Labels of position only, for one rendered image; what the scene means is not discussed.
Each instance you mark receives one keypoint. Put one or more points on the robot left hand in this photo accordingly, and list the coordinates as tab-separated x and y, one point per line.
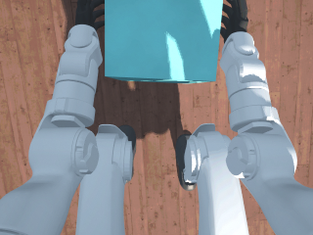
85	13

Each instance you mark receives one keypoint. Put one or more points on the left robot upper arm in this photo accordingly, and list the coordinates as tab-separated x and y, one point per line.
59	159

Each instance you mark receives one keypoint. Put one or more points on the right robot foot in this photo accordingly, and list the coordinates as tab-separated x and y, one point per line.
180	149

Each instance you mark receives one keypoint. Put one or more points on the robot right hand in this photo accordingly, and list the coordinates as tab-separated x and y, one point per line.
237	20

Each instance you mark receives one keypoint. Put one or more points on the right robot forearm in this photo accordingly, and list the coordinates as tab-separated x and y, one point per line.
247	87

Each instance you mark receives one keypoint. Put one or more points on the robot left thigh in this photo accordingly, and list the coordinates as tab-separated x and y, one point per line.
101	194

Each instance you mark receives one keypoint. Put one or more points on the left robot forearm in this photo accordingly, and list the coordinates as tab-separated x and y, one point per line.
76	82

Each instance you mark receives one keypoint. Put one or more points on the right robot upper arm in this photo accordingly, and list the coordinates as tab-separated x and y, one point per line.
266	164

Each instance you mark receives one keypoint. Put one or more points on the carton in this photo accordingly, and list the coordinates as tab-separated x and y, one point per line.
168	41

